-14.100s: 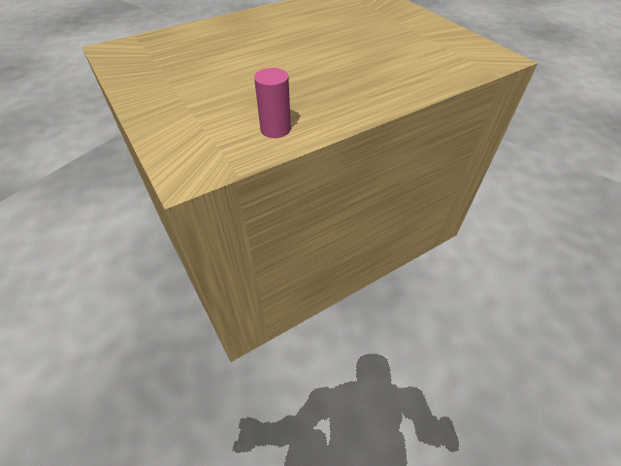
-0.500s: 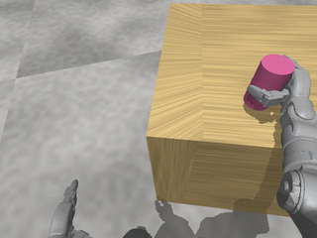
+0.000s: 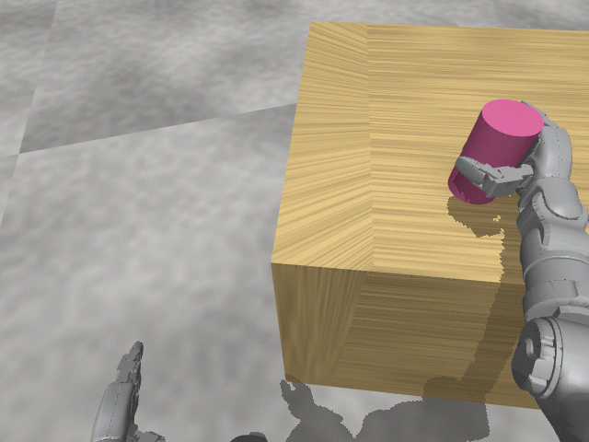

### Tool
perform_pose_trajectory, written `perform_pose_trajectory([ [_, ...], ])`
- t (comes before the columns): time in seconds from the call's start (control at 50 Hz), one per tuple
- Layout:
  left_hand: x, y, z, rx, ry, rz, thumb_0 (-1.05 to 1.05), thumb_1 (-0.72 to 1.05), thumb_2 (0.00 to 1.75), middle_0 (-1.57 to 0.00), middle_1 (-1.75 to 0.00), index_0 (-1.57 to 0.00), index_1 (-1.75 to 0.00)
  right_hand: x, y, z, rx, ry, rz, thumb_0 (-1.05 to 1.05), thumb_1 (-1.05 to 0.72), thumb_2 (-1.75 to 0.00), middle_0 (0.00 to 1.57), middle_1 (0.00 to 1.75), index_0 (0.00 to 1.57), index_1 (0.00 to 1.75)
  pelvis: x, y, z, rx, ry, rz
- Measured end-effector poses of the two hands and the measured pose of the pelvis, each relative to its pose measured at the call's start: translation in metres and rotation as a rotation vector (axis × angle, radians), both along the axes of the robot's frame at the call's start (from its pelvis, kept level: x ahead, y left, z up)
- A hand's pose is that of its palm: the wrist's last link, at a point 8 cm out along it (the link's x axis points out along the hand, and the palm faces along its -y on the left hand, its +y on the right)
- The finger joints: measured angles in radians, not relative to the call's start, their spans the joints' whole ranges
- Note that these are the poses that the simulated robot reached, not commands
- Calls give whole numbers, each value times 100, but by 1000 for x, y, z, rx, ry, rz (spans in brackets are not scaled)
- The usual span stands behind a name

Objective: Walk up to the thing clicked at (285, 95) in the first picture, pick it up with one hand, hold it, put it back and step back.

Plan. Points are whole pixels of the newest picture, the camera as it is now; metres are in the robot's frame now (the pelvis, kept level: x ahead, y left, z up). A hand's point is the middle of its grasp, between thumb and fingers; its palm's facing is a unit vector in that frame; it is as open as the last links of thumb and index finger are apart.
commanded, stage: lift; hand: right
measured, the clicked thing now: (490, 155) +0.47 -0.20 +0.14
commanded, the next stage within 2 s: hold in 1.32 s
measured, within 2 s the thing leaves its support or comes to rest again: neither
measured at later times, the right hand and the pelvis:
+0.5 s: hand (514, 142) +0.43 -0.19 +0.20, palm faces +0.11 +0.99 +0.00, open 9.9 cm; pelvis +0.00 +0.00 +0.01, yaw +0 degrees
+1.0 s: hand (559, 142) +0.36 -0.19 +0.26, palm faces +0.11 +0.99 -0.02, open 9.9 cm; pelvis -0.01 +0.00 +0.02, yaw -1 degrees
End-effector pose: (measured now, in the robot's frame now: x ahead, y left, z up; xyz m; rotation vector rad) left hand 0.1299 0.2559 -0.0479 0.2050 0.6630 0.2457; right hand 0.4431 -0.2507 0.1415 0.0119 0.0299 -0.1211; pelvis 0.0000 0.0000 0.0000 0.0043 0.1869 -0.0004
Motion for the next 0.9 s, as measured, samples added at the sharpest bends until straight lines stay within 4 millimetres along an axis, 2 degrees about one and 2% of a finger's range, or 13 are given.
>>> perform_pose_trajectory([
  [0.22,4,5,11,16,-35,8,-1,-52,4,-5,-5,-6,-5,-9,1,14,-1,-16,4,0,44,-115,71,112,74,113,2,-2,6,-1,-29,2],
  [0.34,2,3,8,3,-22,15,-1,-52,5,-5,-6,-6,-5,-19,3,26,-6,-30,7,0,44,-115,72,111,75,113,2,-3,9,1,-51,4],
  [0.66,16,-9,13,-37,-75,-20,-1,-52,4,-5,-5,-6,-5,-70,6,75,-28,-94,3,0,45,-116,72,110,75,112,2,-4,18,-3,-141,-7],
  [0.9,13,-2,5,-55,-63,-22,-1,-52,4,-4,-5,-5,-4,-101,11,105,-40,-101,6,0,45,-116,72,110,76,112,-6,-1,21,-7,-186,-18],
])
